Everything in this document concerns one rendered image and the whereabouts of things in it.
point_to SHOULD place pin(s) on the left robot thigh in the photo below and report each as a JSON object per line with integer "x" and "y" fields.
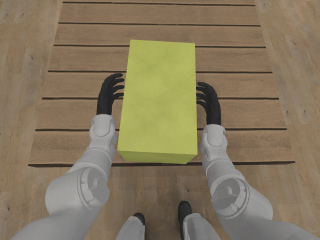
{"x": 131, "y": 230}

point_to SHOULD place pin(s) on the robot right shin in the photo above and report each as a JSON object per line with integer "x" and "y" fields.
{"x": 192, "y": 215}

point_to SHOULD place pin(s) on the right robot upper arm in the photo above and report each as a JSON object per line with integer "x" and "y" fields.
{"x": 245, "y": 214}

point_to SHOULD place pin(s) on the robot left forearm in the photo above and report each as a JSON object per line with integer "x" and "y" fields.
{"x": 100, "y": 152}

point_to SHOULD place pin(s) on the carton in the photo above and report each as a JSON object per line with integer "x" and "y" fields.
{"x": 159, "y": 111}

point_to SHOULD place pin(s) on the left robot upper arm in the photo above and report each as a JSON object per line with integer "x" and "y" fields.
{"x": 73, "y": 201}

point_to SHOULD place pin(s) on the robot right forearm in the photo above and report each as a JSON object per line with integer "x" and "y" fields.
{"x": 216, "y": 163}

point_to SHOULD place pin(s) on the left robot hand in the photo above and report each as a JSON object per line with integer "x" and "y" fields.
{"x": 106, "y": 96}

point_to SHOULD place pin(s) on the table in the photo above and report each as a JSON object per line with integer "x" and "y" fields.
{"x": 92, "y": 42}

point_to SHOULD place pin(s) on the right robot hand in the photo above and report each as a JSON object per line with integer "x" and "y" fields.
{"x": 212, "y": 105}

